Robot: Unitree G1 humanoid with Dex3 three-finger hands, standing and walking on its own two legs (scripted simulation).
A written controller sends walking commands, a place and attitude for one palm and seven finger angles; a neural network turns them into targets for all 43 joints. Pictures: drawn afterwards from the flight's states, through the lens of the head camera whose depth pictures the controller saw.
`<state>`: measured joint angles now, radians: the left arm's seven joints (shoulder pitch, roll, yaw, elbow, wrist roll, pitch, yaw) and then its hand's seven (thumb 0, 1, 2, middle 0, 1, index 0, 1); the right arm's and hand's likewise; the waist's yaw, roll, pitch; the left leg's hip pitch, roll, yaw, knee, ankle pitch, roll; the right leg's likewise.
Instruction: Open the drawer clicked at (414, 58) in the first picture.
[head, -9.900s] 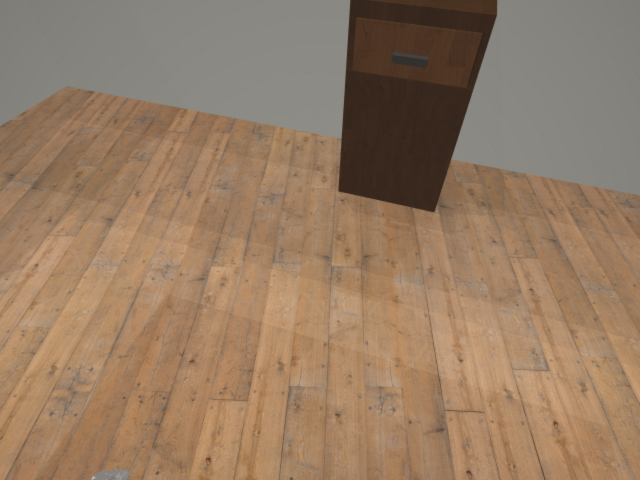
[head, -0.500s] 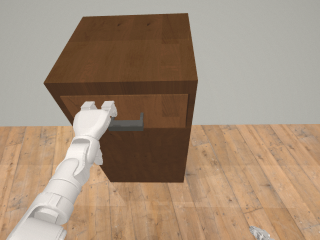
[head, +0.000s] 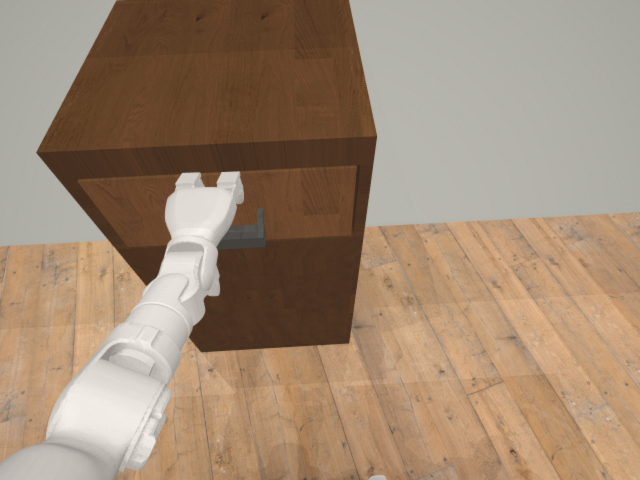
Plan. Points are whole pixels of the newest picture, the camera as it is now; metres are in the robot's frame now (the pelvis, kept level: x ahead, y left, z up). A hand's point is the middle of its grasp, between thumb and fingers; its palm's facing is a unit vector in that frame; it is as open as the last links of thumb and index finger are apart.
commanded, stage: move the hooked fingers above the handle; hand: left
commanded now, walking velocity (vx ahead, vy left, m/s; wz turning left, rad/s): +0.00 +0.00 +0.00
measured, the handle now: (229, 226) +0.51 +0.15 -0.05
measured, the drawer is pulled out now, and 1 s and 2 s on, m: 0.00 0.00 0.00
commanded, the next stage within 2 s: lower the fingers behind the handle in 0.86 s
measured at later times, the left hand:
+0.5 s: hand (228, 231) +0.46 +0.13 +0.00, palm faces -0.04 -0.02 -1.00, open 13.8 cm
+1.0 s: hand (223, 230) +0.46 +0.14 +0.00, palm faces -0.01 -0.02 -1.00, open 13.8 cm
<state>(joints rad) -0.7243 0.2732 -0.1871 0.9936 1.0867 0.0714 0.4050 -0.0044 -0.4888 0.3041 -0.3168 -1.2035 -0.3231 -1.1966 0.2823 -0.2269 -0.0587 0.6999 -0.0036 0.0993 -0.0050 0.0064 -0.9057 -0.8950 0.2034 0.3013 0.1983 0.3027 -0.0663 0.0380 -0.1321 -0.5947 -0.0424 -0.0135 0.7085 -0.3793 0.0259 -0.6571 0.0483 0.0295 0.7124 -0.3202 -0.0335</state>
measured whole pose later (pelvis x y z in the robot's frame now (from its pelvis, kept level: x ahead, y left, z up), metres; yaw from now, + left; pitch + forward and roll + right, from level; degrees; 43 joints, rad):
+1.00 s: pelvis +0.00 +0.00 -0.01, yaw +0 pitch +18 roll +0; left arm -0.76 0.25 -0.19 1.04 1.10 0.08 0.44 0.00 -0.49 0.30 -0.32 -1.21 -0.32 -1.20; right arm 0.30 -0.23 -0.06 0.69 -0.02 0.09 0.01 0.01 -0.91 -0.89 0.20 0.30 0.20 0.30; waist -0.08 0.04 -0.16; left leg -0.66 -0.04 -0.01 0.76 -0.41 0.03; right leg -0.71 0.05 0.03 0.75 -0.34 -0.03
